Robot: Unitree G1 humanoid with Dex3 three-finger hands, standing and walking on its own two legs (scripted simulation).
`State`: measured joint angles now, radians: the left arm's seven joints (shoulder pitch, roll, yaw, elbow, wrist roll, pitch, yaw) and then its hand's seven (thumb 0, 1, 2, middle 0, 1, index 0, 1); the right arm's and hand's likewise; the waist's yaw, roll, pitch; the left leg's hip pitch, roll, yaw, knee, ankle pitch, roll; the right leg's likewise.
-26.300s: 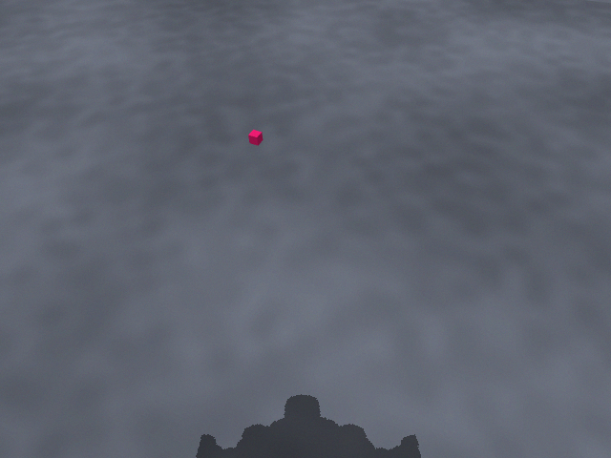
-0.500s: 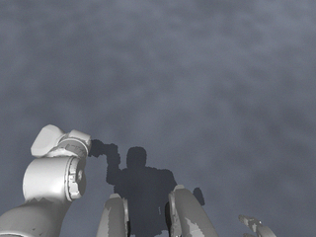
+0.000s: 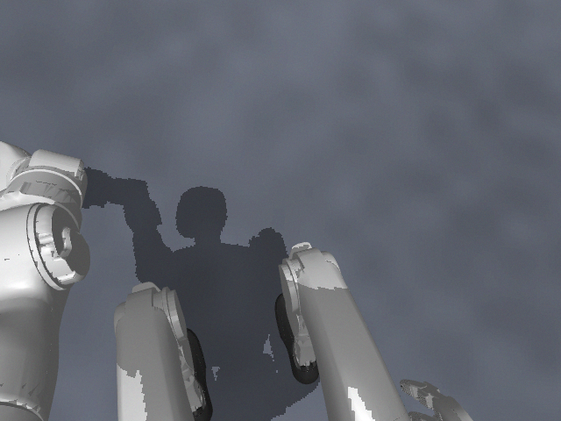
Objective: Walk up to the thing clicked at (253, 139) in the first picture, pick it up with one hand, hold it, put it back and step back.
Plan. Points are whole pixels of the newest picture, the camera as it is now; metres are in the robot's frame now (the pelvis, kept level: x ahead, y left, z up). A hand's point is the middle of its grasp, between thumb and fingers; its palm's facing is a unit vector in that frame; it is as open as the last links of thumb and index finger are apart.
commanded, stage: crouch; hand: left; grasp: from above
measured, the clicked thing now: (46, 186) +0.49 +0.26 -0.17
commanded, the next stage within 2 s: lower in 0.86 s
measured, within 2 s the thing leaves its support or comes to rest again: neither
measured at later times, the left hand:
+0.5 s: hand (66, 194) +0.49 +0.26 -0.23, palm faces -0.14 -0.42 -0.90, open 7.8 cm
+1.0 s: hand (69, 199) +0.49 +0.27 -0.28, palm faces -0.14 -0.41 -0.90, open 7.9 cm
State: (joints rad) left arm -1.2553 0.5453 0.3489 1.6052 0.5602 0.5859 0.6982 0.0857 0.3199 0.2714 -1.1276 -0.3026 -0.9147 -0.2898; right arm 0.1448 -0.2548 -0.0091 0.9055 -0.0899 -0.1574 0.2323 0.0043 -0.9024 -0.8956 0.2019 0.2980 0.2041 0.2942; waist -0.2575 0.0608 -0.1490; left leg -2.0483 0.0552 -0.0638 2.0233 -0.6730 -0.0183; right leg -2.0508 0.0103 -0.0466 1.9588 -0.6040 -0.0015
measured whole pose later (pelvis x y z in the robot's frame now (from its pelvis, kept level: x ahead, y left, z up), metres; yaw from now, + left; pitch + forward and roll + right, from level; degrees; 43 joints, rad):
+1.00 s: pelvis +0.00 +0.01 -0.11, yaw -3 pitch +36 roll -8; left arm -1.34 0.75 0.40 1.69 0.71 0.51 0.67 0.05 0.32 0.30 -1.12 -0.35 -0.88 -0.32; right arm 0.17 -0.33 0.08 0.84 -0.16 -0.20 0.35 0.00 -0.92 -0.90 0.20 0.30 0.20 0.29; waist -0.33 0.03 0.05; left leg -2.33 0.03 -0.14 2.40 -0.71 -0.01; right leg -2.30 0.00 -0.10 2.29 -0.62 0.01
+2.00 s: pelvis -0.01 +0.01 -0.12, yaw -8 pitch +32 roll -12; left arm -1.36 0.97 0.36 1.80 0.68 0.40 0.77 0.08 0.35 0.22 -1.18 -0.30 -0.92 -0.27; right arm 0.13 -0.39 0.27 0.72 -0.20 -0.26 0.44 0.00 -0.92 -0.90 0.20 0.30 0.20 0.29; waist -0.43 -0.09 0.21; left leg -2.34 0.03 -0.22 2.47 -0.72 -0.02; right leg -2.27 0.02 -0.17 2.29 -0.61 0.02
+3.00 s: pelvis -0.01 +0.02 -0.12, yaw -10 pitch +30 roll -15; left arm -1.35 1.04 0.32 1.81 0.63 0.37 0.79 0.01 0.19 0.42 -0.75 -0.41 -0.71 -0.42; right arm 0.13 -0.40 0.35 0.70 -0.21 -0.32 0.43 0.00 -0.91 -0.89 0.20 0.30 0.20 0.30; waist -0.46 -0.14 0.27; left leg -2.31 0.03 -0.27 2.48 -0.72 -0.01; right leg -2.22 0.03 -0.20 2.26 -0.59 0.03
